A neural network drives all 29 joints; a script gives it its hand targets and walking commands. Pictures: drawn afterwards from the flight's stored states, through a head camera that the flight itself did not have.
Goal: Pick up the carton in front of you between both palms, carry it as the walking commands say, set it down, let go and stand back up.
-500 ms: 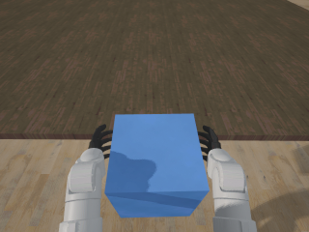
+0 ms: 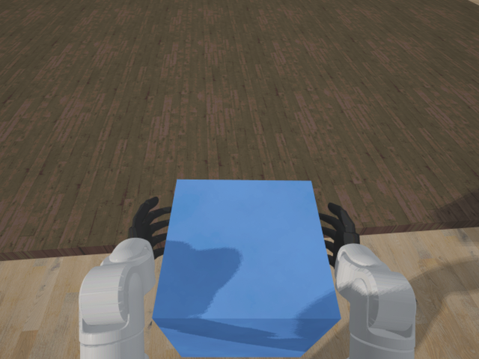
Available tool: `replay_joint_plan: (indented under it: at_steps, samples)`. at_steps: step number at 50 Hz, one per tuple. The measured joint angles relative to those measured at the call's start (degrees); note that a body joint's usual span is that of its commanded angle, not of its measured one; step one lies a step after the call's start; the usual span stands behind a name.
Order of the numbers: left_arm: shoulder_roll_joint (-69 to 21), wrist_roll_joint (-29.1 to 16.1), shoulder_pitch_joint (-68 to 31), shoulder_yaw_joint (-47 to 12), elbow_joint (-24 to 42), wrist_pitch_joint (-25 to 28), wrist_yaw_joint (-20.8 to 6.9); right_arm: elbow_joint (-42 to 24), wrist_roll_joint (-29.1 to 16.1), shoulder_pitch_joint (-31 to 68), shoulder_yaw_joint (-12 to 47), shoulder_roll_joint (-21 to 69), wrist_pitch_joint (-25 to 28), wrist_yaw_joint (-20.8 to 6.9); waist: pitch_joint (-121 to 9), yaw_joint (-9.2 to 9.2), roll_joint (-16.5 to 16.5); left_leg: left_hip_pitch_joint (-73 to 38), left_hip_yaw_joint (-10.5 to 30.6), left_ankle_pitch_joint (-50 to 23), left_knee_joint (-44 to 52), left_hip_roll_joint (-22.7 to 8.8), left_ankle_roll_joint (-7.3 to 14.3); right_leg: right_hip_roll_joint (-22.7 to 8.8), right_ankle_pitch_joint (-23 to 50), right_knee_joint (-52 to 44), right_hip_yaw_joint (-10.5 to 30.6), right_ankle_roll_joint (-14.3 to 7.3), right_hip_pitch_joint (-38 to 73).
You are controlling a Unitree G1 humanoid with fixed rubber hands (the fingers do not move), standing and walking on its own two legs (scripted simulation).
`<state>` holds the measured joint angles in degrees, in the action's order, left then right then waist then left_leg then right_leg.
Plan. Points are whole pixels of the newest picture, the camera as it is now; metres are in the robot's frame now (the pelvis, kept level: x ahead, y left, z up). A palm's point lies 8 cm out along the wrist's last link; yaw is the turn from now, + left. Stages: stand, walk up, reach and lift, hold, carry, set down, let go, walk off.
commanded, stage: carry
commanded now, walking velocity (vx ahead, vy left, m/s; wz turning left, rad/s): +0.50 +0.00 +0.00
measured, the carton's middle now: (242, 274) +0.24 -0.01 +0.02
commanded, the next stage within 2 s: none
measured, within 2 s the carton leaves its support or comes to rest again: neither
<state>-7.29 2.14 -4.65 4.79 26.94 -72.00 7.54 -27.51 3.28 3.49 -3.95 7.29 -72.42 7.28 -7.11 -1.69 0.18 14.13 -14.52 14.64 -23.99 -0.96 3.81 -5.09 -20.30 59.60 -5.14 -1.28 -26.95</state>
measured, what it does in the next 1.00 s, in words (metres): walks ahead: right foot, then left foot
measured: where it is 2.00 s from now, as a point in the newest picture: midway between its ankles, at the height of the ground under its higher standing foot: (236, 165)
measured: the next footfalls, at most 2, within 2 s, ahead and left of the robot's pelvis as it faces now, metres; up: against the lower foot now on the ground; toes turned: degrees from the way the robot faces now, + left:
right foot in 0.26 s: +0.37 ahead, -0.12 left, +0.00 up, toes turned -9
left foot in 0.76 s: +0.63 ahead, +0.06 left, +0.00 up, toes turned +9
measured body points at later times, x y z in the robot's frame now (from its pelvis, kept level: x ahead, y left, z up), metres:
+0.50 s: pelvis +0.30 -0.07 +0.00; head +0.34 -0.07 +0.44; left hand +0.62 +0.11 +0.13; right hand +0.65 -0.19 +0.13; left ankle +0.28 +0.07 -0.66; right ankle +0.33 -0.11 -0.74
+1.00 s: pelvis +0.63 -0.03 -0.01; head +0.72 -0.02 +0.43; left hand +1.01 +0.10 +0.09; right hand +0.99 -0.20 +0.10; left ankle +0.59 +0.05 -0.74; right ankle +0.62 -0.15 -0.59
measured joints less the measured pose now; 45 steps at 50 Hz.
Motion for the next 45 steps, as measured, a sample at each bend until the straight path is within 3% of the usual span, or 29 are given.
replay_joint_plan:
  at_steps: [5, 9, 12, 13, 15, 18, 20, 30, 36, 38, 39, 41, 43, 45]
  samples:
    - [-0.1, 0.4, -0.8, -0.2, 1.2, 0.4, -0.1, -1.1, -0.9, 1.8, -1.0, 0.0, -0.3, 0.3, 0.4, -0.98, -1.2, -8.1, 1.0, 0.6, 7.7, -0.6, -1.4, -0.4, 9.1, -14.7, -1.7, 0.8, -7.2]
    - [-0.1, 0.2, -1.8, 0.5, 4.6, -0.1, -0.1, -3.6, -1.0, 3.4, -0.7, 0.1, -0.8, 0.3, 1.6, -0.25, -0.3, -14.1, 1.4, 4.3, 9.0, -1.0, -3.5, 0.1, 15.6, -25.1, -3.8, 0.3, -8.0]
    - [-0.3, -0.1, -4.3, 1.5, 6.5, -1.0, 0.1, -5.4, -1.0, 6.2, -1.5, 0.4, -1.8, 0.4, 2.7, 0.33, -0.3, -17.8, 2.2, 9.6, 5.8, -2.0, -5.6, 1.4, 16.4, -29.2, -6.1, -1.0, -5.2]
    - [-0.6, -0.3, -6.4, 2.0, 6.3, -1.3, 0.3, -5.9, -1.0, 7.5, -2.4, 0.5, -2.1, 0.4, 3.1, 0.55, -0.1, -17.5, 3.1, 12.4, 1.3, -2.6, -5.9, 1.8, 15.2, -30.6, -6.9, -1.1, -3.0]
    - [-1.4, 0.0, -10.8, 3.3, 3.6, -0.8, 0.5, -4.3, -1.4, 11.7, -4.1, -0.8, -2.4, 0.4, 4.0, 2.35, -1.1, -11.8, 5.7, 15.0, -15.9, -4.3, -4.6, 2.4, 14.3, -25.8, -7.8, -4.0, -3.3]
    - [-1.4, 0.2, -15.7, 4.5, -0.7, -1.2, 1.5, 0.2, -2.0, 17.1, -5.6, -2.7, -3.7, 0.7, 5.5, 2.99, -1.6, 2.1, 11.5, 11.6, -40.1, -2.4, -1.4, 2.8, 10.1, -24.4, -8.7, -5.3, -1.6]
    - [-1.1, 0.1, -17.9, 5.7, -2.9, -1.3, 1.7, 2.5, -1.8, 20.4, -6.8, -2.7, -4.6, 0.8, 6.3, 3.23, -1.5, 9.7, 12.0, 7.9, -46.0, -2.3, -0.5, 3.5, 9.7, -27.2, -9.1, -5.2, 0.9]
    - [1.7, -1.0, -28.2, 9.4, -13.5, 0.6, 2.0, 13.3, -0.1, 30.8, -10.2, -2.9, -2.2, 0.8, 7.1, 4.75, -0.1, 25.8, 10.6, -1.2, -31.3, -3.9, -1.9, 5.4, 5.2, -37.4, -6.9, -4.4, 14.3]
    - [3.2, -1.2, -35.1, 10.7, -20.4, 1.2, 2.5, 18.7, -0.2, 36.2, -12.1, -4.5, -1.5, 1.1, 7.5, 4.51, -0.1, 25.9, 8.4, -7.2, -19.4, -2.1, -0.6, 5.5, -1.2, -38.5, -5.4, -2.3, 22.4]
    - [3.4, -1.0, -36.6, 10.9, -21.5, 1.3, 2.5, 19.6, -0.3, 37.3, -12.8, -4.8, -1.4, 1.1, 7.6, 3.93, 0.6, 22.7, 6.7, -8.1, -13.7, -0.7, 0.5, 4.8, -5.1, -35.6, -5.1, -1.4, 24.2]
    - [3.7, -0.9, -36.7, 11.0, -21.5, 1.1, 2.5, 20.3, -0.3, 37.5, -12.9, -4.4, -0.9, 1.1, 7.6, 3.09, 1.7, 19.2, 5.5, -4.7, -11.7, 0.1, 0.9, 3.6, -7.2, -31.4, -5.0, -1.1, 23.9]
    - [4.4, -1.3, -36.2, 11.8, -21.1, 0.8, 2.5, 21.9, 0.2, 38.3, -12.7, -3.5, 0.0, 1.2, 7.2, 1.16, 2.4, 12.8, 4.1, -7.7, -7.8, 1.2, 1.9, 1.5, -3.5, -14.6, -3.3, -1.3, 18.2]
    - [5.1, -1.5, -36.0, 12.7, -21.3, 1.3, 2.0, 22.8, 1.0, 38.2, -11.8, -2.6, 1.1, 1.4, 8.1, -1.4, 2.9, 12.3, 4.5, -0.8, -10.1, 2.3, 1.7, 2.8, -6.2, 7.4, 2.8, -0.9, 8.3]
    - [3.7, -0.7, -34.6, 13.9, -20.5, 1.0, 1.7, 22.4, 0.7, 36.3, -11.4, -2.0, 1.3, 1.8, 9.3, -2.98, 2.6, 10.7, 5.0, 1.2, -10.1, 2.4, 1.3, 4.4, -7.1, 20.5, 5.5, -1.3, -0.5]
